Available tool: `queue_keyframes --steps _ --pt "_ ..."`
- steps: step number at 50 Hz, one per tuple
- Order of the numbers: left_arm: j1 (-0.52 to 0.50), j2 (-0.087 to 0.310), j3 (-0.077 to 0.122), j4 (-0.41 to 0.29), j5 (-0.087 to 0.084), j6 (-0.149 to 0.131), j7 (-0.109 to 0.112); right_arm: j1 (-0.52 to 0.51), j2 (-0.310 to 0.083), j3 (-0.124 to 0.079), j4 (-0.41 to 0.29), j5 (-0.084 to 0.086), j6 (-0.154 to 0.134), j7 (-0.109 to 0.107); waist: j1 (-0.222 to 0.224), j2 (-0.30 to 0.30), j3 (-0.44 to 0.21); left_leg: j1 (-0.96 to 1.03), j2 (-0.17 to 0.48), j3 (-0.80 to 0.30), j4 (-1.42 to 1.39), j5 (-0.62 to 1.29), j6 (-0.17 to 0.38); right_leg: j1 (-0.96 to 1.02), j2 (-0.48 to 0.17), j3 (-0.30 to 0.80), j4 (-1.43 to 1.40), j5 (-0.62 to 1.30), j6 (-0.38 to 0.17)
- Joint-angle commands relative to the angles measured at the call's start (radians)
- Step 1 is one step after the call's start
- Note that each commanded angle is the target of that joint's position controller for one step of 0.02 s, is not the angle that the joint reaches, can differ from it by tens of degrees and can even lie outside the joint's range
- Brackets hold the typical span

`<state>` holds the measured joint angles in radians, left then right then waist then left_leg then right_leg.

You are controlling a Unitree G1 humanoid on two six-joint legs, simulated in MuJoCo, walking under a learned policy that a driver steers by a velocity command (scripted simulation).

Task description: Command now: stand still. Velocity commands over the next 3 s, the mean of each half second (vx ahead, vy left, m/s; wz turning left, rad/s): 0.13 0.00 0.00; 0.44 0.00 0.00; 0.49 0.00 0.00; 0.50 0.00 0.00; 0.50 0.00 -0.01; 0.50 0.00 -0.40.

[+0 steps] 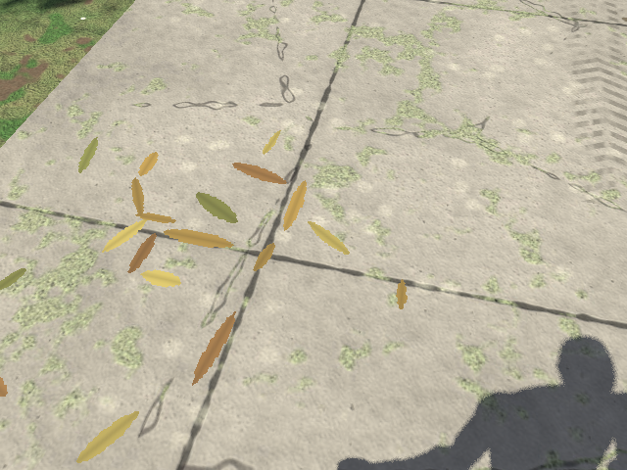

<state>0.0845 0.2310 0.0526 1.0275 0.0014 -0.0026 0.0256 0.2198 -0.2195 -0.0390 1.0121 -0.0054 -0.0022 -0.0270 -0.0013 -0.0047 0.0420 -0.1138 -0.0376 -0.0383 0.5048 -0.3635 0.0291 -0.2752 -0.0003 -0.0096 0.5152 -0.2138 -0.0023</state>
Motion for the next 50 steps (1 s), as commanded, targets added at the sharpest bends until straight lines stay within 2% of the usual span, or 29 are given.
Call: queue_keyframes --steps 1,10,11,13,14,15,16,17,18,20,21,22,23,24,25,26,27,28,29,31,32,35,40,43,45,47,48,49,50 --pt "-0.022 0.109 0.018 -0.028 0.000 -0.007 0.005 0.028 -0.106 -0.016 -0.015 -0.001 -0.011 -0.004 0.003 0.009 -0.035 -0.139 0.067 -0.054 -0.115 0.198 0.017 0.145 -0.053 0.056 -0.048 0.206 -0.040" --pt "0.003 0.105 0.013 0.012 0.000 -0.004 0.010 0.049 -0.091 -0.006 0.022 -0.001 -0.014 -0.005 0.004 0.009 -0.016 -0.150 0.064 -0.044 -0.137 0.152 0.015 0.137 -0.046 0.056 -0.066 0.160 -0.037" --pt "0.019 0.096 0.011 0.023 0.000 -0.003 0.010 0.072 -0.089 -0.006 0.035 0.000 -0.013 -0.006 0.001 0.017 -0.033 -0.144 0.060 -0.043 -0.153 0.043 0.022 0.138 -0.029 0.040 -0.060 0.049 -0.037" --pt "0.014 0.104 0.015 0.023 -0.009 -0.004 0.013 0.079 -0.131 -0.020 0.030 0.013 -0.012 -0.009 -0.009 0.063 0.021 -0.177 0.084 -0.099 -0.192 -0.263 0.074 0.047 0.023 -0.007 0.009 -0.257 -0.039" --pt "-0.013 0.105 0.014 0.010 -0.011 -0.013 0.011 0.099 -0.149 -0.026 0.025 0.018 -0.017 -0.011 -0.027 0.087 0.059 -0.172 0.134 -0.175 -0.238 -0.391 0.111 -0.041 0.035 -0.018 0.064 -0.319 -0.039" --pt "-0.049 0.091 0.010 -0.010 -0.017 -0.029 0.006 0.124 -0.175 -0.034 0.024 0.025 -0.027 -0.011 -0.043 0.135 0.098 -0.138 0.217 -0.292 -0.305 -0.462 0.156 -0.131 0.043 -0.044 0.144 -0.273 -0.037" --pt "-0.065 0.079 0.007 -0.022 -0.024 -0.046 -0.002 0.117 -0.202 -0.044 0.023 0.029 -0.040 -0.011 -0.044 0.173 0.140 -0.118 0.303 -0.399 -0.346 -0.456 0.202 -0.201 0.013 -0.031 0.221 -0.203 -0.044" --pt "-0.070 0.085 0.009 -0.029 -0.028 -0.061 -0.010 0.115 -0.192 -0.045 0.021 0.028 -0.054 -0.011 -0.044 0.169 0.160 -0.080 0.344 -0.440 -0.349 -0.386 0.227 -0.271 -0.021 -0.002 0.271 -0.204 -0.055" --pt "-0.070 0.093 0.011 -0.034 -0.032 -0.075 -0.018 0.122 -0.172 -0.042 0.020 0.025 -0.065 -0.008 -0.042 0.157 0.163 -0.021 0.356 -0.439 -0.334 -0.285 0.232 -0.334 -0.043 0.014 0.304 -0.238 -0.064" --pt "-0.063 0.092 0.011 -0.041 -0.039 -0.096 -0.034 0.121 -0.159 -0.040 0.014 0.033 -0.073 0.000 -0.031 0.130 0.143 0.046 0.331 -0.359 -0.292 -0.122 0.203 -0.337 -0.065 0.006 0.217 -0.254 -0.075" --pt "-0.042 0.086 0.012 -0.034 -0.039 -0.102 -0.040 0.105 -0.162 -0.041 0.009 0.038 -0.070 0.004 -0.011 0.120 0.122 0.015 0.294 -0.291 -0.268 -0.060 0.177 -0.237 -0.050 -0.027 0.119 -0.198 -0.073" --pt "0.031 0.081 0.017 -0.004 -0.038 -0.103 -0.043 0.076 -0.171 -0.042 0.000 0.039 -0.065 0.008 0.029 0.117 0.087 -0.076 0.248 -0.219 -0.233 0.006 0.149 -0.051 -0.008 -0.078 0.027 -0.083 -0.064" --pt "0.135 0.097 0.031 0.039 -0.034 -0.098 -0.041 0.069 -0.176 -0.042 -0.008 0.032 -0.063 0.011 0.067 0.112 0.037 -0.167 0.202 -0.169 -0.168 0.129 0.128 0.142 0.043 -0.102 0.014 -0.018 -0.053" --pt "0.261 0.133 0.049 0.073 -0.031 -0.094 -0.038 0.041 -0.170 -0.038 -0.022 0.030 -0.067 0.011 0.126 0.063 -0.017 -0.246 0.149 -0.098 -0.012 0.274 0.093 0.300 0.011 -0.027 -0.012 -0.018 -0.072" --pt "0.399 0.228 0.072 0.091 -0.024 -0.093 -0.032 0.021 -0.100 -0.020 -0.058 0.026 -0.077 0.011 0.160 -0.197 -0.074 -0.439 0.024 0.045 0.357 0.190 0.010 0.460 -0.211 0.353 -0.182 -0.138 -0.176" --pt "0.462 0.231 0.057 0.107 -0.012 -0.101 -0.045 0.027 -0.070 -0.014 -0.083 0.032 -0.094 0.007 0.148 -0.313 -0.135 -0.588 -0.044 -0.015 0.611 -0.199 -0.007 0.526 -0.380 0.731 -0.338 -0.216 -0.288" --pt "0.356 0.170 0.031 0.082 -0.009 -0.114 -0.047 0.018 -0.112 -0.026 -0.083 0.054 -0.104 0.013 0.093 -0.175 -0.046 -0.672 0.034 -0.083 0.746 -0.160 0.020 0.446 -0.395 0.694 -0.330 -0.301 -0.278" --pt "0.267 0.130 0.017 0.048 -0.010 -0.120 -0.051 0.004 -0.123 -0.028 -0.082 0.059 -0.111 0.021 0.064 -0.110 0.015 -0.685 0.087 -0.072 0.755 -0.052 0.047 0.363 -0.351 0.558 -0.334 -0.290 -0.239" --pt "0.210 0.122 0.009 0.025 -0.006 -0.121 -0.056 0.002 -0.120 -0.033 -0.076 0.052 -0.112 0.020 0.039 -0.067 0.038 -0.668 0.125 -0.051 0.713 0.044 0.057 0.303 -0.309 0.452 -0.351 -0.226 -0.209" --pt "0.202 0.094 -0.007 0.016 0.001 -0.116 -0.057 0.000 -0.126 -0.046 -0.073 0.036 -0.102 0.020 0.019 -0.072 0.041 -0.590 0.164 -0.025 0.616 0.145 0.049 0.233 -0.237 0.284 -0.372 -0.027 -0.168" --pt "0.233 0.095 -0.009 0.023 0.003 -0.113 -0.053 -0.003 -0.113 -0.046 -0.072 0.033 -0.096 0.023 0.020 -0.083 0.034 -0.574 0.167 -0.007 0.582 0.170 0.038 0.229 -0.219 0.236 -0.377 0.055 -0.166" --pt "0.296 0.132 -0.007 0.033 0.005 -0.105 -0.033 -0.094 -0.089 -0.043 -0.111 0.022 -0.084 0.024 0.034 -0.054 0.042 -0.634 0.166 0.022 0.463 0.249 -0.006 0.250 -0.215 0.173 -0.394 0.243 -0.185" --pt "0.338 0.141 -0.005 0.022 0.001 -0.094 -0.014 -0.278 -0.064 -0.024 -0.179 0.028 -0.088 0.039 0.071 -0.062 0.074 -0.582 0.129 0.061 0.170 0.426 -0.023 0.219 -0.190 0.086 -0.432 0.259 -0.172" --pt "0.392 0.136 -0.002 0.036 -0.008 -0.086 -0.013 -0.358 -0.065 -0.015 -0.209 0.033 -0.095 0.055 0.086 -0.056 0.102 -0.578 0.110 0.069 0.079 0.440 -0.005 0.283 -0.215 0.068 -0.419 0.281 -0.176" --pt "0.401 0.142 0.005 0.040 -0.012 -0.078 -0.011 -0.391 -0.072 -0.013 -0.232 0.036 -0.102 0.069 0.077 -0.062 0.107 -0.580 0.103 0.064 0.037 0.405 0.017 0.353 -0.245 0.063 -0.384 0.347 -0.172" --pt "0.379 0.164 0.014 0.030 -0.012 -0.071 -0.009 -0.358 -0.103 -0.023 -0.235 0.036 -0.108 0.078 0.034 -0.082 0.064 -0.494 0.073 0.078 0.009 0.343 0.048 0.405 -0.261 0.051 -0.305 0.555 -0.156" --pt "0.367 0.180 0.020 0.024 -0.010 -0.067 -0.008 -0.300 -0.132 -0.036 -0.224 0.035 -0.109 0.077 -0.003 -0.109 0.010 -0.396 0.040 0.099 0.016 0.309 0.065 0.422 -0.261 0.045 -0.228 0.745 -0.146" --pt "0.348 0.182 0.021 0.017 -0.006 -0.059 -0.008 -0.165 -0.169 -0.056 -0.187 0.035 -0.108 0.072 -0.076 -0.124 -0.076 -0.223 0.005 0.123 0.011 0.301 0.091 0.408 -0.237 0.021 -0.072 0.898 -0.128" --pt "0.332 0.168 0.014 0.002 0.000 -0.055 -0.009 0.022 -0.214 -0.079 -0.133 0.034 -0.103 0.062 -0.159 -0.120 -0.186 0.058 0.039 0.080 0.029 0.320 0.129 0.267 -0.195 -0.001 0.152 0.845 -0.097"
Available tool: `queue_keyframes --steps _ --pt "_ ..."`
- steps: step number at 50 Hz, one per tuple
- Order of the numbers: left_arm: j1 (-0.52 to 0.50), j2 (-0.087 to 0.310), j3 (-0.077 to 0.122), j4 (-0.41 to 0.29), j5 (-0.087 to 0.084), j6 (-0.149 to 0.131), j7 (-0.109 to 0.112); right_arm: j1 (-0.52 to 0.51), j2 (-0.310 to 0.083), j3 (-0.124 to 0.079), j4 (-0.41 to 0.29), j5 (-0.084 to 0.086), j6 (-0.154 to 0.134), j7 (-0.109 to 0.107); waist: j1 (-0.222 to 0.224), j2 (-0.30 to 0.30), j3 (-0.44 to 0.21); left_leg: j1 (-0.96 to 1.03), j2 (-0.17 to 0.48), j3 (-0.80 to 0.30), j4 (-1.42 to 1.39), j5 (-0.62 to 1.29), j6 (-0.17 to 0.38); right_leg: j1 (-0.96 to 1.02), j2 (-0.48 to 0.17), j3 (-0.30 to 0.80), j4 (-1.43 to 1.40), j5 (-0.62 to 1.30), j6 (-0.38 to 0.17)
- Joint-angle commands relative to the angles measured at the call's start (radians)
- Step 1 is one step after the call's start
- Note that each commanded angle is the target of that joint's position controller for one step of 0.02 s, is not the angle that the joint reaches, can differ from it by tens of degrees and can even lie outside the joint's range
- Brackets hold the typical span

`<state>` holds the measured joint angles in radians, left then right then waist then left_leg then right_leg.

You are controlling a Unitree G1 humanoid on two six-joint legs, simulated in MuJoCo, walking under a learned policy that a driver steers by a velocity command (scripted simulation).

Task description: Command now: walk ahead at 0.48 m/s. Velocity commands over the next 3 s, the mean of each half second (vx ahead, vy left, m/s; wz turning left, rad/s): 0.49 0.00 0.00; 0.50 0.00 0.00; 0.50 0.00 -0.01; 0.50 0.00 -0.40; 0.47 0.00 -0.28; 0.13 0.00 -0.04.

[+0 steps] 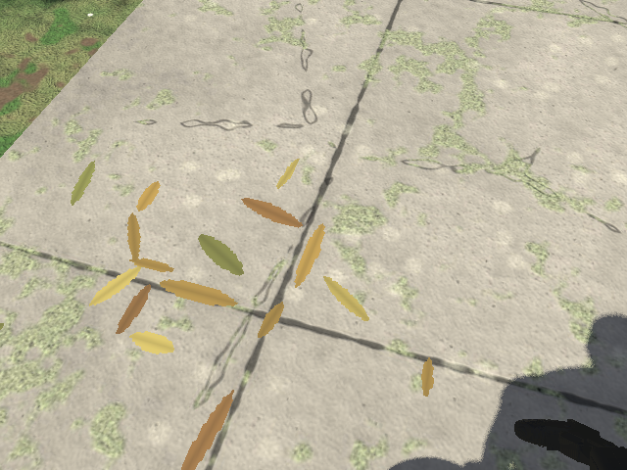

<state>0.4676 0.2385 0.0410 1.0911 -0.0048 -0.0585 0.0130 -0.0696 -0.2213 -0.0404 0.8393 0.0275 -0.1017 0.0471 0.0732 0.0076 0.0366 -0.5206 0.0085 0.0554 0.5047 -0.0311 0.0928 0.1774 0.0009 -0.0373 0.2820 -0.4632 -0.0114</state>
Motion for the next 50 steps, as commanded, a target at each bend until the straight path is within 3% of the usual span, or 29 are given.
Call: queue_keyframes --steps 1,2,3,4,5,6,7,9,12,14,18,22,24,25,26,27,28,29,30,31,32,33,34,36,38,40,44,48,50 --pt "0.033 0.070 -0.002 -0.086 0.015 -0.011 -0.006 0.477 -0.304 -0.100 0.073 -0.026 0.000 -0.021 -0.219 0.049 -0.358 0.883 0.256 -0.394 0.040 -0.113 0.194 -0.561 -0.075 -0.003 0.770 0.681 -0.036" --pt "0.072 0.004 -0.022 -0.069 -0.005 -0.040 -0.016 0.507 -0.268 -0.085 0.088 -0.022 0.007 -0.020 -0.194 0.225 -0.490 1.010 0.409 -0.820 -0.164 -0.275 0.292 -0.771 0.070 0.100 1.046 -0.070 -0.011" --pt "-0.034 0.108 0.006 -0.100 -0.033 -0.065 -0.021 0.428 -0.204 -0.062 0.085 -0.010 0.004 -0.017 -0.201 0.167 -0.343 0.893 0.360 -0.745 -0.215 -0.344 0.233 -0.879 0.007 0.181 1.134 -0.065 -0.039" --pt "-0.130 0.142 0.014 -0.135 -0.052 -0.077 -0.019 0.332 -0.163 -0.049 0.064 -0.012 0.001 -0.020 -0.173 0.120 -0.202 0.723 0.327 -0.578 -0.238 -0.295 0.192 -0.908 -0.047 0.142 1.121 0.012 -0.055" --pt "-0.170 0.136 0.017 -0.144 -0.044 -0.078 -0.012 0.256 -0.133 -0.038 0.055 -0.022 -0.008 -0.014 -0.132 0.029 -0.113 0.545 0.289 -0.458 -0.278 -0.195 0.170 -0.867 -0.097 0.119 1.047 0.098 -0.055" --pt "-0.163 0.131 0.028 -0.140 -0.027 -0.066 -0.004 0.215 -0.102 -0.029 0.053 -0.032 -0.017 -0.011 -0.091 0.029 -0.082 0.433 0.250 -0.373 -0.304 -0.127 0.148 -0.800 -0.134 0.120 0.979 0.148 -0.055" --pt "-0.130 0.104 0.027 -0.135 -0.020 -0.050 -0.002 0.201 -0.090 -0.024 0.058 -0.037 -0.019 -0.006 -0.060 0.048 -0.068 0.358 0.226 -0.325 -0.333 -0.111 0.143 -0.742 -0.150 0.123 0.948 0.169 -0.052" --pt "-0.113 0.066 0.024 -0.137 -0.017 -0.027 0.001 0.223 -0.105 -0.026 0.078 -0.031 -0.020 -0.007 -0.038 0.057 -0.040 0.278 0.211 -0.263 -0.379 -0.087 0.157 -0.721 -0.165 0.109 0.880 0.176 -0.039" --pt "-0.231 0.090 0.031 -0.188 -0.003 -0.018 0.006 0.281 -0.157 -0.036 0.098 -0.033 -0.021 -0.031 -0.054 0.039 0.008 0.279 0.209 -0.217 -0.420 -0.053 0.168 -0.829 -0.180 0.099 0.725 0.315 -0.001" --pt "-0.302 0.087 0.031 -0.211 0.001 -0.023 0.001 0.317 -0.165 -0.037 0.105 -0.029 -0.015 -0.044 -0.073 0.034 0.015 0.312 0.192 -0.177 -0.421 -0.022 0.148 -0.859 -0.172 0.089 0.591 0.438 0.011" --pt "-0.450 0.062 0.017 -0.250 -0.007 -0.033 -0.015 0.397 -0.181 -0.038 0.127 -0.016 -0.006 -0.053 -0.126 0.037 0.028 0.357 0.166 -0.108 -0.410 -0.007 0.112 -0.800 -0.118 0.035 0.360 0.580 0.014" --pt "-0.538 0.077 0.012 -0.294 -0.016 -0.039 -0.038 0.461 -0.190 -0.045 0.158 -0.008 0.014 -0.055 -0.145 0.044 0.048 0.513 0.230 -0.123 -0.340 0.012 0.101 -0.835 -0.101 0.045 0.262 0.503 -0.011" --pt "-0.518 0.102 0.019 -0.302 -0.017 -0.046 -0.048 0.454 -0.204 -0.052 0.160 -0.007 0.026 -0.058 -0.117 0.061 0.032 0.570 0.259 -0.135 -0.286 0.090 0.082 -0.792 -0.086 0.041 0.233 0.423 -0.038" --pt "-0.469 0.122 0.028 -0.293 -0.017 -0.049 -0.050 0.435 -0.212 -0.054 0.155 -0.007 0.032 -0.059 -0.084 0.075 0.002 0.580 0.257 -0.127 -0.229 0.215 0.069 -0.713 -0.063 0.021 0.221 0.389 -0.053" --pt "-0.355 0.152 0.046 -0.260 -0.014 -0.051 -0.049 0.411 -0.207 -0.052 0.148 -0.008 0.038 -0.059 -0.018 0.073 -0.065 0.567 0.220 -0.091 -0.092 0.379 0.048 -0.556 -0.028 -0.011 0.200 0.386 -0.076" --pt "-0.171 0.211 0.073 -0.206 -0.010 -0.050 -0.041 0.414 -0.173 -0.038 0.137 -0.016 0.041 -0.060 0.049 0.041 -0.190 0.461 0.162 -0.046 0.135 0.374 0.017 -0.290 -0.055 0.020 0.228 0.409 -0.114" --pt "-0.027 0.319 0.099 -0.179 0.010 -0.046 -0.034 0.511 -0.079 -0.009 0.112 -0.031 0.027 -0.053 0.034 -0.163 -0.356 0.103 0.035 0.007 0.534 0.025 -0.047 0.109 -0.314 0.406 0.220 0.349 -0.247" --pt "-0.001 0.281 0.086 -0.167 0.000 -0.040 -0.040 0.530 -0.050 0.003 0.126 -0.018 0.001 -0.046 0.030 -0.299 -0.443 -0.128 -0.074 -0.097 0.753 -0.529 -0.069 0.238 -0.416 0.774 0.035 0.203 -0.334" --pt "-0.067 0.211 0.063 -0.179 -0.008 -0.043 -0.041 0.446 -0.157 -0.023 0.110 0.009 -0.018 -0.041 0.034 -0.209 -0.318 -0.238 -0.007 -0.168 0.847 -0.510 -0.045 0.150 -0.380 0.682 0.015 0.131 -0.282" --pt "-0.150 0.170 0.051 -0.203 -0.004 -0.044 -0.037 0.364 -0.173 -0.026 0.086 0.022 -0.028 -0.041 0.017 -0.152 -0.209 -0.260 0.048 -0.142 0.836 -0.422 -0.027 0.010 -0.344 0.532 0.004 0.177 -0.244" --pt "-0.222 0.142 0.040 -0.215 0.005 -0.046 -0.040 0.327 -0.165 -0.028 0.082 0.012 -0.026 -0.047 -0.015 -0.080 -0.130 -0.220 0.094 -0.120 0.770 -0.336 -0.028 -0.142 -0.304 0.420 -0.030 0.265 -0.225" --pt "-0.262 0.112 0.031 -0.220 0.014 -0.050 -0.042 0.325 -0.159 -0.036 0.085 -0.001 -0.014 -0.054 -0.049 -0.079 -0.092 -0.160 0.127 -0.125 0.702 -0.281 -0.029 -0.245 -0.267 0.344 -0.061 0.326 -0.207" --pt "-0.274 0.100 0.028 -0.216 0.019 -0.051 -0.045 0.346 -0.138 -0.036 0.090 -0.006 0.001 -0.054 -0.073 -0.093 -0.079 -0.106 0.140 -0.127 0.670 -0.250 -0.032 -0.306 -0.248 0.302 -0.091 0.351 -0.203" --pt "-0.250 0.116 0.032 -0.200 0.013 -0.057 -0.043 0.357 -0.104 -0.033 0.092 -0.010 0.021 -0.056 -0.091 -0.085 -0.059 -0.089 0.148 -0.116 0.609 -0.218 -0.046 -0.353 -0.235 0.245 -0.133 0.417 -0.218" --pt "-0.215 0.145 0.040 -0.185 0.012 -0.058 -0.032 0.299 -0.107 -0.035 0.069 -0.018 0.027 -0.059 -0.086 -0.062 -0.033 -0.152 0.152 -0.113 0.515 -0.138 -0.066 -0.341 -0.236 0.207 -0.157 0.477 -0.227" --pt "-0.184 0.150 0.041 -0.173 0.009 -0.052 -0.020 0.231 -0.104 -0.036 0.045 -0.024 0.026 -0.057 -0.072 -0.055 -0.018 -0.195 0.149 -0.108 0.400 -0.033 -0.082 -0.314 -0.226 0.169 -0.167 0.507 -0.217" --pt "-0.127 0.156 0.041 -0.153 -0.001 -0.044 -0.008 0.095 -0.078 -0.025 0.008 -0.017 0.017 -0.043 -0.030 -0.065 0.013 -0.147 0.108 -0.064 0.166 0.134 -0.086 -0.302 -0.187 0.089 -0.181 0.487 -0.184" --pt "-0.055 0.163 0.046 -0.115 -0.009 -0.029 -0.005 -0.010 -0.080 -0.017 -0.030 -0.008 0.009 -0.024 0.002 -0.064 0.050 -0.165 0.084 -0.056 0.054 0.112 -0.071 -0.182 -0.229 0.086 -0.145 0.488 -0.182" --pt "-0.049 0.171 0.053 -0.104 -0.012 -0.018 -0.001 -0.029 -0.092 -0.017 -0.048 -0.006 0.003 -0.011 -0.008 -0.072 0.053 -0.167 0.078 -0.062 0.021 0.050 -0.049 -0.114 -0.263 0.095 -0.103 0.539 -0.172"
Over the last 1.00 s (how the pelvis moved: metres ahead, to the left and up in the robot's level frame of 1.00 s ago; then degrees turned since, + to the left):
0.29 -0.03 -0.02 -1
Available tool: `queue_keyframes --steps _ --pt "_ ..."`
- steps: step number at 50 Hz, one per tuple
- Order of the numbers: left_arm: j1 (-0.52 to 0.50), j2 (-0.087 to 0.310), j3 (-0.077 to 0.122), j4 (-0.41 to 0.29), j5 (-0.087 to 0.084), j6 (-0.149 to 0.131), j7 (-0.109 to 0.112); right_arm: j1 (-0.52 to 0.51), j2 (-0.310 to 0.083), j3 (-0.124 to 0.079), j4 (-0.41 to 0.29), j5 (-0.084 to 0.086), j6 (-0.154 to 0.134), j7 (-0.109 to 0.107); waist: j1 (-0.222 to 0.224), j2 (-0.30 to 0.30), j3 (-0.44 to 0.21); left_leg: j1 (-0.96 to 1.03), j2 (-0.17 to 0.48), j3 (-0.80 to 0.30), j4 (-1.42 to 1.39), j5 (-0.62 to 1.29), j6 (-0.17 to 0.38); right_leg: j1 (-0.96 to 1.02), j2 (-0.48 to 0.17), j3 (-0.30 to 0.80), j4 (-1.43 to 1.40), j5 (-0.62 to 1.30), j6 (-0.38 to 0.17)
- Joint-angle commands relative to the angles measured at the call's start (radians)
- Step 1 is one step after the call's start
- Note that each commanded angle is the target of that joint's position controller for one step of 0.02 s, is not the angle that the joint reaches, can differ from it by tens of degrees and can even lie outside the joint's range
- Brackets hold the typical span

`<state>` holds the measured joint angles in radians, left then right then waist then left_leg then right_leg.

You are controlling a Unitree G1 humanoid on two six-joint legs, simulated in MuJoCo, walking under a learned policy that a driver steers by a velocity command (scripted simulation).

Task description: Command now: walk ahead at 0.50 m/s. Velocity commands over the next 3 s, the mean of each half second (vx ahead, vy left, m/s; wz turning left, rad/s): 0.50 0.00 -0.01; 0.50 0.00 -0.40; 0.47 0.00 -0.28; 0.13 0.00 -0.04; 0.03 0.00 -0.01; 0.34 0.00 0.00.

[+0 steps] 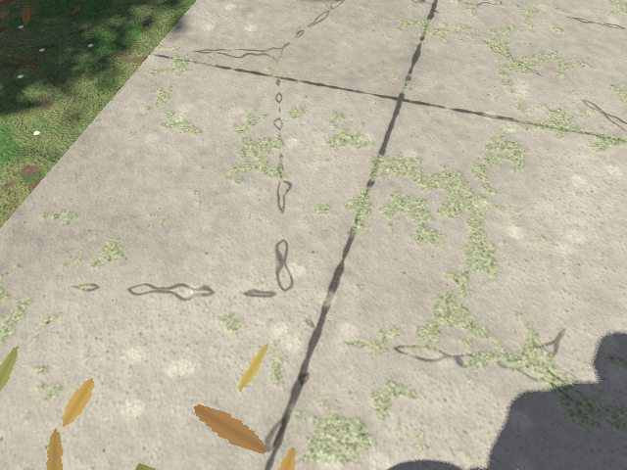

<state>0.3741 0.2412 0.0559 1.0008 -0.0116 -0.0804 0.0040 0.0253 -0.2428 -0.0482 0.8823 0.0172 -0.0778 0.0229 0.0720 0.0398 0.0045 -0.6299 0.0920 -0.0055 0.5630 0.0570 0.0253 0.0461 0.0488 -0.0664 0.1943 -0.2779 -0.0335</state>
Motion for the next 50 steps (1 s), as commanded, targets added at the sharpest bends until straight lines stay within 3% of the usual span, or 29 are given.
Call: queue_keyframes --steps 1,3,4,5,6,7,8,9,10,12,14,16,22,27,29,30,31,32,33,34,35,36,37,38,39,41,45,48,50 --pt "0.037 0.174 0.041 -0.013 -0.007 0.009 0.010 -0.112 -0.083 -0.013 -0.092 0.005 -0.024 0.017 -0.021 -0.111 0.075 -0.030 -0.013 0.003 -0.052 -0.075 0.032 0.040 -0.322 0.125 0.011 0.401 -0.141" --pt "-0.001 0.189 0.046 -0.021 -0.008 0.018 0.012 -0.001 -0.125 -0.033 -0.067 0.003 -0.028 0.018 -0.092 -0.137 0.003 0.157 -0.066 0.048 -0.070 -0.129 0.063 0.048 -0.307 0.103 0.141 0.671 -0.115" --pt "-0.014 0.169 0.039 -0.027 -0.005 0.023 0.012 0.157 -0.166 -0.058 -0.016 0.000 -0.028 0.013 -0.166 -0.122 -0.089 0.372 -0.094 0.069 -0.079 -0.113 0.090 -0.002 -0.255 0.064 0.321 0.760 -0.089" --pt "-0.004 0.138 0.022 -0.050 0.010 0.024 0.013 0.343 -0.237 -0.081 0.027 -0.012 -0.026 0.003 -0.224 -0.033 -0.233 0.687 0.057 -0.103 -0.041 -0.092 0.151 -0.206 -0.197 0.022 0.617 0.538 -0.054" --pt "0.119 0.002 -0.016 -0.057 0.014 0.000 0.000 0.422 -0.312 -0.097 0.053 -0.013 -0.019 0.004 -0.161 0.229 -0.363 1.036 0.290 -0.590 -0.145 -0.283 0.321 -0.624 0.000 0.033 0.991 -0.099 0.017" --pt "0.061 0.082 0.000 -0.049 -0.008 -0.027 -0.005 0.413 -0.220 -0.068 0.048 -0.004 -0.019 0.004 -0.193 0.180 -0.371 1.038 0.292 -0.715 -0.249 -0.384 0.309 -0.748 -0.015 0.181 1.131 -0.298 0.003" --pt "-0.035 0.145 0.017 -0.082 -0.035 -0.044 -0.008 0.326 -0.178 -0.055 0.033 -0.002 -0.023 0.001 -0.183 0.139 -0.224 0.919 0.260 -0.566 -0.261 -0.355 0.260 -0.826 -0.069 0.176 1.160 -0.236 -0.016" --pt "-0.094 0.148 0.017 -0.097 -0.036 -0.049 -0.002 0.246 -0.149 -0.045 0.012 -0.009 -0.025 -0.001 -0.154 0.054 -0.146 0.773 0.224 -0.441 -0.280 -0.266 0.232 -0.800 -0.126 0.147 1.117 -0.141 -0.022" --pt "-0.123 0.143 0.024 -0.100 -0.019 -0.045 0.005 0.190 -0.119 -0.037 0.006 -0.019 -0.028 0.002 -0.124 0.014 -0.080 0.633 0.190 -0.354 -0.311 -0.177 0.219 -0.756 -0.160 0.134 1.049 -0.079 -0.019" --pt "-0.082 0.108 0.028 -0.092 -0.010 -0.018 0.008 0.166 -0.087 -0.026 0.013 -0.030 -0.034 0.007 -0.070 0.043 -0.057 0.503 0.150 -0.267 -0.367 -0.121 0.208 -0.646 -0.195 0.142 0.974 -0.024 -0.017" --pt "-0.085 0.079 0.025 -0.096 -0.007 0.001 0.010 0.188 -0.114 -0.032 0.028 -0.023 -0.038 0.002 -0.055 0.034 -0.027 0.451 0.145 -0.213 -0.414 -0.094 0.222 -0.647 -0.208 0.130 0.900 0.004 -0.003" --pt "-0.155 0.084 0.027 -0.121 0.003 0.008 0.012 0.217 -0.144 -0.040 0.040 -0.021 -0.037 -0.012 -0.064 0.013 0.004 0.453 0.145 -0.179 -0.444 -0.069 0.228 -0.708 -0.213 0.125 0.800 0.094 0.020" --pt "-0.351 0.057 0.015 -0.173 0.000 -0.001 -0.005 0.302 -0.155 -0.039 0.071 -0.008 -0.025 -0.031 -0.122 0.015 0.046 0.494 0.091 -0.055 -0.459 -0.057 0.174 -0.690 -0.166 0.073 0.463 0.374 0.034" --pt "-0.449 0.065 0.005 -0.218 -0.014 -0.003 -0.036 0.361 -0.167 -0.048 0.110 -0.008 -0.008 -0.035 -0.149 0.020 0.077 0.674 0.164 -0.005 -0.410 -0.033 0.153 -0.731 -0.145 0.067 0.368 0.313 -0.009" --pt "-0.443 0.084 0.009 -0.233 -0.016 -0.004 -0.049 0.343 -0.179 -0.055 0.108 -0.007 0.002 -0.040 -0.128 0.030 0.068 0.733 0.189 0.021 -0.350 0.090 0.132 -0.706 -0.125 0.057 0.357 0.222 -0.043" --pt "-0.405 0.102 0.018 -0.231 -0.013 -0.004 -0.053 0.320 -0.190 -0.059 0.100 -0.006 0.007 -0.042 -0.101 0.044 0.038 0.743 0.187 0.043 -0.288 0.250 0.117 -0.635 -0.097 0.034 0.354 0.182 -0.061" --pt "-0.316 0.126 0.033 -0.211 -0.009 -0.002 -0.054 0.297 -0.197 -0.061 0.091 -0.005 0.014 -0.045 -0.048 0.050 -0.022 0.736 0.169 0.077 -0.171 0.425 0.097 -0.502 -0.058 -0.002 0.342 0.177 -0.082" --pt "-0.161 0.169 0.061 -0.163 -0.008 0.001 -0.051 0.293 -0.181 -0.054 0.080 -0.009 0.021 -0.050 0.016 0.025 -0.109 0.678 0.122 0.124 0.027 0.497 0.068 -0.292 -0.014 -0.020 0.323 0.199 -0.107" --pt "0.006 0.251 0.090 -0.133 -0.005 0.007 -0.039 0.308 -0.159 -0.041 0.050 -0.029 0.020 -0.056 0.063 -0.101 -0.220 0.437 0.072 0.157 0.349 0.232 0.027 0.005 -0.169 0.223 0.331 0.220 -0.172" --pt "0.034 0.311 0.098 -0.124 -0.014 0.006 -0.044 0.404 -0.024 0.003 0.029 -0.043 -0.010 -0.035 -0.020 -0.340 -0.310 0.009 -0.141 0.083 0.669 -0.543 -0.033 0.318 -0.375 0.756 0.188 -0.001 -0.346" --pt "0.045 0.223 0.071 -0.133 -0.013 0.004 -0.044 0.323 -0.113 -0.015 0.030 -0.010 -0.046 -0.022 0.028 -0.236 -0.320 -0.112 -0.109 -0.081 0.777 -0.608 -0.009 0.341 -0.374 0.829 0.101 -0.105 -0.319" --pt "-0.017 0.189 0.062 -0.149 -0.006 -0.001 -0.039 0.231 -0.156 -0.026 -0.004 0.020 -0.069 -0.014 0.028 -0.197 -0.196 -0.182 -0.064 -0.083 0.781 -0.523 0.015 0.239 -0.346 0.703 0.090 -0.043 -0.282" --pt "-0.085 0.175 0.056 -0.172 0.001 -0.006 -0.038 0.186 -0.154 -0.025 -0.013 0.015 -0.079 -0.020 0.001 -0.092 -0.132 -0.149 -0.022 -0.077 0.726 -0.440 0.024 0.103 -0.311 0.599 0.079 0.057 -0.262" --pt "-0.140 0.151 0.048 -0.188 0.009 -0.008 -0.038 0.166 -0.156 -0.033 -0.015 -0.005 -0.078 -0.027 -0.034 -0.047 -0.083 -0.089 0.007 -0.076 0.644 -0.392 0.018 -0.033 -0.284 0.522 0.061 0.158 -0.253" --pt "-0.169 0.130 0.040 -0.202 0.018 -0.010 -0.035 0.174 -0.157 -0.039 -0.019 -0.014 -0.067 -0.030 -0.068 -0.061 -0.075 -0.016 0.027 -0.086 0.594 -0.368 0.013 -0.117 -0.261 0.479 0.039 0.225 -0.249" --pt "-0.167 0.138 0.041 -0.209 0.007 -0.009 -0.026 0.180 -0.135 -0.042 -0.029 -0.022 -0.044 -0.036 -0.093 -0.080 -0.053 0.024 0.030 -0.078 0.496 -0.359 -0.013 -0.198 -0.238 0.429 0.006 0.263 -0.254" --pt "-0.091 0.186 0.054 -0.202 -0.002 -0.006 0.003 0.043 -0.110 -0.038 -0.082 -0.032 -0.029 -0.042 -0.059 -0.083 0.003 -0.006 -0.003 -0.058 0.236 -0.136 -0.065 -0.263 -0.192 0.354 -0.019 0.273 -0.229" --pt "-0.052 0.182 0.055 -0.196 -0.006 0.003 0.012 -0.057 -0.085 -0.027 -0.116 -0.024 -0.036 -0.031 -0.022 -0.111 0.018 0.075 -0.051 -0.045 0.040 0.028 -0.068 -0.306 -0.146 0.314 -0.004 0.222 -0.185" --pt "-0.018 0.182 0.056 -0.186 -0.010 0.007 0.012 -0.108 -0.087 -0.024 -0.140 -0.015 -0.041 -0.024 -0.001 -0.120 0.021 0.112 -0.071 -0.047 -0.019 0.063 -0.065 -0.294 -0.154 0.339 0.013 0.195 -0.174"
Over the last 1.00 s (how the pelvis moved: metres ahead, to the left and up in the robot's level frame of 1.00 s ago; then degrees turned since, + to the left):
0.56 -0.03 0.02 0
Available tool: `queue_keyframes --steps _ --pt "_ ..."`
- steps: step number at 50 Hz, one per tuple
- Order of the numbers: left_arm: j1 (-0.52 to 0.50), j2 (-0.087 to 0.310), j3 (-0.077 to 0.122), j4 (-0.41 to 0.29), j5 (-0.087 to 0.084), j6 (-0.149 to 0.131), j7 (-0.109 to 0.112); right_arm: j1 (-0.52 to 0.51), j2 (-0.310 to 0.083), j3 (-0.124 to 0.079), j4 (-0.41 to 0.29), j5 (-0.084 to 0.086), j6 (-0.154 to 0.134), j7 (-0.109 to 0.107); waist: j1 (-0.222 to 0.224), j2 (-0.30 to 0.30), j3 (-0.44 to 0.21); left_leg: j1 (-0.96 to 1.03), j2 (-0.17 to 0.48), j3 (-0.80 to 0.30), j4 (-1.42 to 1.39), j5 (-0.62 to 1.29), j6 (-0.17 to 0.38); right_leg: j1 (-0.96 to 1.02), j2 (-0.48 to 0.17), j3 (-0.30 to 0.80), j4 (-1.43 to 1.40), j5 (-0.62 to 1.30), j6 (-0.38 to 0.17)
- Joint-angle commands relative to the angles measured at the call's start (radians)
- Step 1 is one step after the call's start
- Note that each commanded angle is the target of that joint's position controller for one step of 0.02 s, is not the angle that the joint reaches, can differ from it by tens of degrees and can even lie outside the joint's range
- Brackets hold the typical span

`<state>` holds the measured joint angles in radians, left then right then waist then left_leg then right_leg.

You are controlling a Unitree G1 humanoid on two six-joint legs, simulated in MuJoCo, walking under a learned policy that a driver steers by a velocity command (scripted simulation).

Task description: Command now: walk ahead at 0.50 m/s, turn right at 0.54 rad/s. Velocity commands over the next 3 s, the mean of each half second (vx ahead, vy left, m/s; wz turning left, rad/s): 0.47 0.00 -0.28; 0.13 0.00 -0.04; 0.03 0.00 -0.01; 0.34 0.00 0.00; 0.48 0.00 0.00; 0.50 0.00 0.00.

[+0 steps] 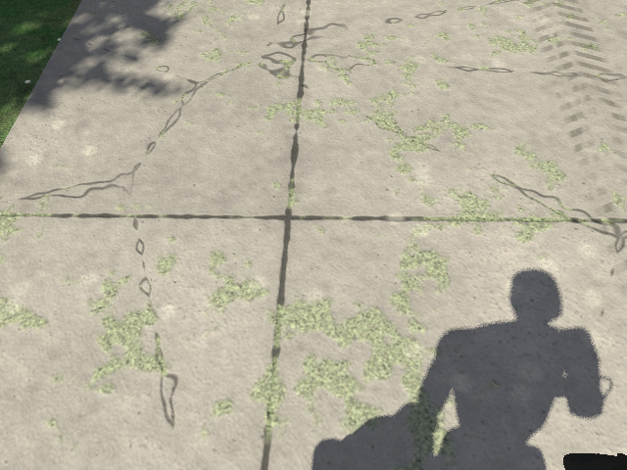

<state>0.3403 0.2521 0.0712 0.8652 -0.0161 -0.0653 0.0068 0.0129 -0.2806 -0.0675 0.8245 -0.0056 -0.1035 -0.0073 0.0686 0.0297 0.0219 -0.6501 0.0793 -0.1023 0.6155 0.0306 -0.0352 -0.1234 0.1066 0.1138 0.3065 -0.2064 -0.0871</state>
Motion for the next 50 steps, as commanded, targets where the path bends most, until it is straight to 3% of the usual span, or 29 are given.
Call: queue_keyframes --steps 1,5,7,8,9,10,11,12,13,15,19,21,23,27,29,30,31,32,33,34,35,36,37,40,44,46,47,48,50 --pt "0.028 0.168 0.041 -0.045 -0.008 -0.005 0.009 -0.112 -0.057 -0.005 -0.093 0.011 -0.018 0.010 0.007 -0.111 0.004 0.132 -0.062 0.041 -0.095 0.080 -0.002 -0.095 -0.221 0.179 -0.078 0.120 -0.118" --pt "0.043 0.165 0.043 -0.044 -0.003 0.010 0.020 -0.091 -0.102 -0.012 -0.104 0.014 -0.038 0.027 -0.014 -0.138 -0.014 0.174 -0.065 0.031 -0.165 -0.036 0.026 0.039 -0.272 0.262 0.042 0.172 -0.104" --pt "0.037 0.135 0.033 -0.052 0.004 0.014 0.018 0.055 -0.136 -0.029 -0.064 0.003 -0.049 0.025 -0.084 -0.148 -0.087 0.382 -0.071 0.062 -0.209 -0.058 0.079 0.042 -0.224 0.237 0.177 0.339 -0.073" --pt "0.021 0.099 0.016 -0.071 0.015 0.010 0.013 0.206 -0.180 -0.042 -0.042 -0.013 -0.053 0.020 -0.156 -0.101 -0.212 0.626 0.046 -0.039 -0.156 -0.054 0.144 -0.060 -0.172 0.179 0.402 0.297 -0.042" --pt "0.150 0.041 -0.001 -0.079 -0.004 -0.004 0.010 0.356 -0.272 -0.070 -0.007 -0.023 -0.040 0.017 -0.141 0.151 -0.362 1.002 0.255 -0.423 -0.182 -0.182 0.307 -0.401 -0.030 0.051 0.748 0.004 0.041" --pt "0.182 0.078 -0.003 -0.069 -0.017 -0.014 0.009 0.383 -0.217 -0.060 0.020 0.008 -0.030 0.028 -0.141 0.268 -0.359 1.041 0.333 -0.676 -0.297 -0.368 0.351 -0.584 -0.033 0.058 0.910 -0.381 0.053" --pt "0.088 0.158 0.016 -0.078 -0.024 -0.017 0.008 0.324 -0.141 -0.039 0.002 0.021 -0.027 0.029 -0.155 0.141 -0.205 0.920 0.293 -0.574 -0.315 -0.465 0.304 -0.659 -0.084 0.085 0.977 -0.321 0.049" --pt "0.001 0.163 0.016 -0.096 -0.017 -0.016 0.008 0.258 -0.112 -0.028 -0.015 0.013 -0.020 0.028 -0.145 0.055 -0.114 0.785 0.249 -0.436 -0.333 -0.418 0.267 -0.650 -0.127 0.046 0.964 -0.240 0.047" --pt "-0.053 0.152 0.017 -0.113 -0.003 -0.018 0.008 0.211 -0.093 -0.019 -0.017 0.005 -0.014 0.029 -0.124 0.026 -0.044 0.662 0.210 -0.348 -0.366 -0.328 0.258 -0.632 -0.155 0.020 0.903 -0.185 0.048" --pt "-0.051 0.121 0.018 -0.120 0.004 -0.013 0.003 0.183 -0.072 -0.007 -0.014 -0.007 -0.014 0.030 -0.080 0.062 -0.021 0.543 0.157 -0.242 -0.412 -0.199 0.244 -0.548 -0.203 -0.005 0.807 -0.126 0.048" --pt "-0.117 0.074 0.001 -0.152 0.012 -0.010 0.000 0.226 -0.128 -0.021 0.013 0.008 -0.016 0.022 -0.082 0.049 -0.017 0.512 0.149 -0.131 -0.474 -0.036 0.272 -0.556 -0.229 -0.050 0.625 -0.007 0.076" --pt "-0.171 0.057 -0.008 -0.165 0.018 -0.013 -0.003 0.228 -0.138 -0.021 0.022 0.008 -0.007 0.015 -0.088 0.040 -0.005 0.486 0.114 -0.032 -0.456 0.193 0.249 -0.503 -0.211 -0.078 0.480 0.100 0.088" --pt "-0.219 0.044 -0.015 -0.173 0.017 -0.019 -0.010 0.262 -0.143 -0.019 0.039 0.012 0.004 0.009 -0.107 0.048 -0.022 0.472 0.076 0.046 -0.424 0.320 0.217 -0.408 -0.169 -0.115 0.356 0.226 0.090" --pt "-0.294 0.069 -0.010 -0.201 0.014 -0.019 -0.025 0.318 -0.148 -0.012 0.074 0.021 0.026 0.005 -0.121 0.067 -0.042 0.559 0.102 0.036 -0.338 0.322 0.187 -0.344 -0.129 -0.103 0.232 0.272 0.068" --pt "-0.243 0.100 0.002 -0.188 0.023 -0.021 -0.029 0.289 -0.160 -0.014 0.075 0.026 0.035 0.001 -0.073 0.068 -0.068 0.587 0.106 0.023 -0.248 0.317 0.157 -0.254 -0.116 -0.098 0.158 0.272 0.039" --pt "-0.172 0.126 0.014 -0.161 0.033 -0.022 -0.025 0.286 -0.153 -0.011 0.074 0.025 0.037 0.000 -0.041 0.050 -0.102 0.576 0.072 0.034 -0.161 0.342 0.134 -0.140 -0.103 -0.112 0.111 0.339 0.017" --pt "-0.097 0.193 0.030 -0.148 0.042 -0.024 -0.016 0.312 -0.127 0.000 0.066 0.006 0.030 0.000 -0.023 -0.019 -0.178 0.495 0.016 0.072 -0.012 0.212 0.089 0.042 -0.201 -0.039 0.148 0.706 -0.025" --pt "-0.036 0.228 0.029 -0.148 0.066 -0.010 -0.006 0.428 -0.047 0.028 0.072 -0.016 0.018 0.006 -0.047 -0.195 -0.318 0.235 -0.068 0.106 0.276 -0.263 0.025 0.363 -0.437 0.189 0.240 1.076 -0.175" --pt "-0.011 0.150 0.008 -0.131 0.043 0.005 -0.011 0.497 -0.033 0.039 0.103 0.001 0.024 0.012 -0.042 -0.282 -0.451 0.184 -0.087 0.047 0.451 -0.734 -0.006 0.406 -0.535 0.324 0.213 1.061 -0.275" --pt "-0.042 0.119 -0.002 -0.130 0.024 0.017 -0.021 0.450 -0.114 0.017 0.097 0.020 0.038 0.015 -0.035 -0.196 -0.388 0.146 -0.050 0.010 0.506 -0.753 -0.013 0.304 -0.480 0.299 0.164 0.808 -0.245" --pt "-0.116 0.110 -0.007 -0.137 0.020 0.022 -0.022 0.365 -0.120 0.012 0.076 0.028 0.056 0.007 -0.046 -0.142 -0.269 0.100 -0.026 0.031 0.506 -0.710 -0.018 0.184 -0.434 0.244 0.118 0.610 -0.200" --pt "-0.185 0.104 -0.012 -0.142 0.026 0.021 -0.023 0.319 -0.108 0.011 0.069 0.020 0.077 -0.005 -0.065 -0.108 -0.182 0.107 -0.004 0.039 0.457 -0.661 -0.024 0.046 -0.401 0.200 0.067 0.473 -0.171" --pt "-0.243 0.107 -0.011 -0.147 0.034 0.023 -0.020 0.312 -0.104 0.007 0.067 0.010 0.098 -0.017 -0.094 -0.122 -0.146 0.173 0.015 0.037 0.393 -0.604 -0.030 -0.074 -0.373 0.163 0.021 0.359 -0.147" --pt "-0.304 0.111 -0.004 -0.136 0.050 0.030 -0.013 0.356 -0.053 0.016 0.093 -0.001 0.120 -0.033 -0.130 -0.177 -0.133 0.372 -0.009 0.085 0.212 -0.459 -0.032 -0.255 -0.302 0.056 -0.038 0.208 -0.126" --pt "-0.296 0.082 -0.014 -0.099 0.030 0.040 -0.004 0.330 -0.046 0.016 0.103 -0.017 0.119 -0.025 -0.135 -0.151 -0.123 0.533 -0.036 0.119 -0.046 -0.203 0.008 -0.309 -0.258 0.019 -0.036 -0.160 -0.067" --pt "-0.236 0.055 -0.024 -0.061 0.035 0.043 -0.004 0.283 -0.094 0.012 0.072 -0.032 0.118 -0.026 -0.109 -0.080 -0.035 0.512 0.039 0.028 -0.184 -0.214 0.055 -0.339 -0.198 -0.003 0.005 -0.329 0.028" --pt "-0.194 0.060 -0.018 -0.057 0.033 0.044 -0.002 0.242 -0.159 -0.003 0.074 -0.014 0.118 -0.032 -0.051 0.045 0.011 0.379 0.051 0.020 -0.201 -0.396 0.082 -0.277 -0.135 -0.064 0.031 -0.258 0.062" --pt "-0.214 0.067 -0.018 -0.050 0.036 0.046 0.005 0.218 -0.116 0.003 0.078 -0.011 0.111 -0.029 -0.064 0.081 0.030 0.266 0.030 0.018 -0.251 -0.536 0.079 -0.170 -0.121 -0.088 0.081 -0.161 0.079" --pt "-0.205 0.071 -0.013 -0.033 0.030 0.049 0.015 0.195 -0.074 0.015 0.087 -0.017 0.092 -0.026 -0.054 0.096 0.029 0.238 0.018 0.028 -0.274 -0.491 0.047 -0.097 -0.129 -0.090 0.123 -0.057 0.066"
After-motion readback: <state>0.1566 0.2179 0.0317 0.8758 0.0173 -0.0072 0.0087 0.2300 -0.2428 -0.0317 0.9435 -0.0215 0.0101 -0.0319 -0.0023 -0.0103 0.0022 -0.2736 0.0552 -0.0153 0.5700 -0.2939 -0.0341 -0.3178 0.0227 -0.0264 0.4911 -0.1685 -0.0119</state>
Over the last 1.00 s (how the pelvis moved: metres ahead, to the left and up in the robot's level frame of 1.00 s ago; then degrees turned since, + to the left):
0.56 -0.04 0.01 -15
